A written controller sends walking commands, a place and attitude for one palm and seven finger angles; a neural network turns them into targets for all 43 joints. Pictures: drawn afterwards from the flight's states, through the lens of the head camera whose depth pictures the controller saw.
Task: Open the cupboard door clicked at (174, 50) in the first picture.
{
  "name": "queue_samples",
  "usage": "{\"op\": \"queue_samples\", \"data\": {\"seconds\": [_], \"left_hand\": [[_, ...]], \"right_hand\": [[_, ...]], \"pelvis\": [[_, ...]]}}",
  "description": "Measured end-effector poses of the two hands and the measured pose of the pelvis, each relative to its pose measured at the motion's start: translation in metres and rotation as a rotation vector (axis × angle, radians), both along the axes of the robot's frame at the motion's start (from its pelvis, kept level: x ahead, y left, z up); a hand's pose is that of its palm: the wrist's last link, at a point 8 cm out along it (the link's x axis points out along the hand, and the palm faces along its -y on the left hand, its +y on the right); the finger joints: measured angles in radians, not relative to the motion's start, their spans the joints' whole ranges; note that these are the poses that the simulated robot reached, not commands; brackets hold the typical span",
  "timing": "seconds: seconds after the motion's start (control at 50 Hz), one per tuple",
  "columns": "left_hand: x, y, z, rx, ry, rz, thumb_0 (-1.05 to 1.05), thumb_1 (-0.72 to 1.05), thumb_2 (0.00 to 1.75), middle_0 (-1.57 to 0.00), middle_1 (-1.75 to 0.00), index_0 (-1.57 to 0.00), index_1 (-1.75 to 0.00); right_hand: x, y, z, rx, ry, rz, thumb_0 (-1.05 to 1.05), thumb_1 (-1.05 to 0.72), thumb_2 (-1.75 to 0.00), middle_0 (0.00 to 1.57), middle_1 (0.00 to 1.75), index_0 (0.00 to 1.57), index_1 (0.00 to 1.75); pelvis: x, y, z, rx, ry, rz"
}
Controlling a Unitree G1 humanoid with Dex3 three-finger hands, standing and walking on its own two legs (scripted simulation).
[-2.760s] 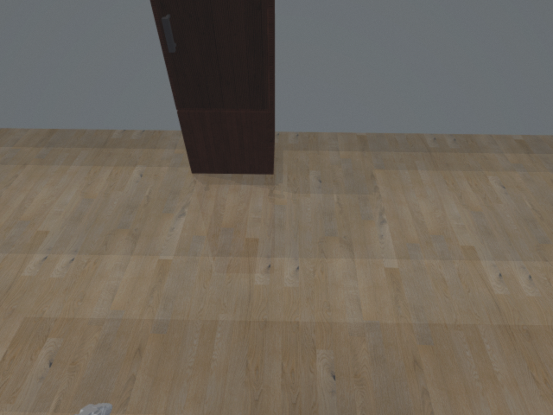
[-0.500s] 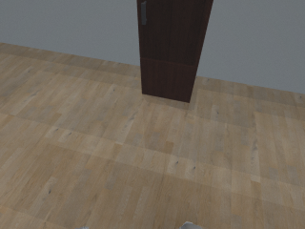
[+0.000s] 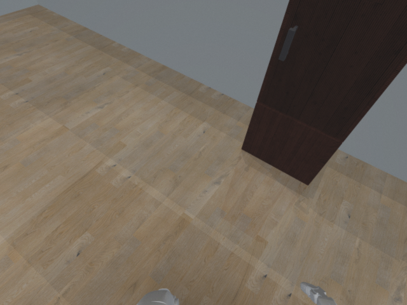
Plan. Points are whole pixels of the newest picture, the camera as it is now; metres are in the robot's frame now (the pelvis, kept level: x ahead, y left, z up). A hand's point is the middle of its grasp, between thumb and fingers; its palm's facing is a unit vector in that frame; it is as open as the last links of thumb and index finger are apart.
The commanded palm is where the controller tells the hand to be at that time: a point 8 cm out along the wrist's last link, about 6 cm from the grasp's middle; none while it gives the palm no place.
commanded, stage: walk to a spot facing it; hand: left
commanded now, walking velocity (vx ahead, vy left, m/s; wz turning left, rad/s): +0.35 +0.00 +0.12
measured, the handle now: (288, 43) +1.05 -0.24 +0.01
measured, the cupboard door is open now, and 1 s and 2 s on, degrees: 0 0 0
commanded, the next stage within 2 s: turn to face it in 0.18 s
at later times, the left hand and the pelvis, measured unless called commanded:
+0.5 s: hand (154, 229) +0.30 +0.15 -0.16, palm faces -0.06 -0.98 -0.20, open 7.4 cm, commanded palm none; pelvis +0.21 -0.03 +0.00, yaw -3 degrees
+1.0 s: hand (142, 203) +0.37 +0.19 -0.15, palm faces -0.19 -0.96 -0.22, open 7.4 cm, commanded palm none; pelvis +0.25 +0.01 +0.02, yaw -18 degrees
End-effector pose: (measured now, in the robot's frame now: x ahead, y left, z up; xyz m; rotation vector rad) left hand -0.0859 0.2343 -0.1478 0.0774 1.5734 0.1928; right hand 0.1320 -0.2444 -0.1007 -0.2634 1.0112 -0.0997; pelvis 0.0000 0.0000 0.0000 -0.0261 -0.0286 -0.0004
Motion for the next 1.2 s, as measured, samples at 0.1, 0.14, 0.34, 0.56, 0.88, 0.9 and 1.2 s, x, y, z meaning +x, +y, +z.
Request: {"op": "queue_samples", "data": {"seconds": [0.1,0.14,0.34,0.56,0.88,0.9,1.2], "left_hand": [[0.077,0.012,0.012,0.007,-0.105,-0.006,0.01,0.91,0.9,-0.2,-0.3,-0.2,-0.3],[0.113,0.014,0.019,0.01,-0.165,-0.014,0.01,0.91,0.9,-0.19,-0.3,-0.2,-0.3],[0.277,-0.003,0.032,0.006,-0.34,-0.077,0.0,0.91,0.9,-0.19,-0.3,-0.2,-0.3],[0.398,-0.046,0.022,0.041,-0.39,-0.207,0.0,0.91,0.9,-0.2,-0.3,-0.2,-0.3],[0.433,-0.021,0.036,0.041,-0.336,-0.284,0.0,0.91,0.9,-0.2,-0.3,-0.2,-0.3],[0.437,-0.015,0.035,0.039,-0.337,-0.289,0.0,0.91,0.9,-0.2,-0.3,-0.2,-0.3],[0.486,0.015,0.036,0.03,-0.267,-0.452,0.0,0.91,0.9,-0.19,-0.3,-0.2,-0.3]], "right_hand": [[0.004,0.024,0.002,0.027,0.086,-0.027,0.0,-0.91,-0.89,0.19,0.29,0.2,0.3],[0.002,0.022,0.004,0.022,0.113,-0.074,0.0,-0.93,-0.89,0.2,0.3,0.2,0.3],[-0.022,0.018,-0.006,0.05,0.35,-0.19,0.0,-0.93,-0.89,0.2,0.3,0.2,0.3],[0.009,-0.001,-0.046,0.127,0.485,-0.316,0.01,-0.91,-0.89,0.2,0.3,0.2,0.3],[0.168,-0.031,-0.002,0.052,0.06,-0.314,0.01,-0.91,-0.89,0.19,0.3,0.2,0.3],[0.17,-0.029,0.0,0.041,0.049,-0.32,0.01,-0.91,-0.89,0.19,0.3,0.2,0.3],[0.09,0.021,0.006,0.038,0.187,-0.507,0.01,-0.9,-0.89,0.2,0.3,0.2,0.3]], "pelvis": [[0.039,0.009,0.017,0.008,-0.005,0.018],[0.055,0.012,0.023,0.012,-0.003,0.025],[0.139,0.003,0.029,0.037,-0.007,0.024],[0.217,-0.036,0.002,0.029,-0.024,-0.071],[0.246,-0.016,0.019,0.045,0.018,-0.241],[0.247,-0.012,0.019,0.042,0.02,-0.252],[0.263,0.017,0.028,0.015,0.023,-0.402]]}}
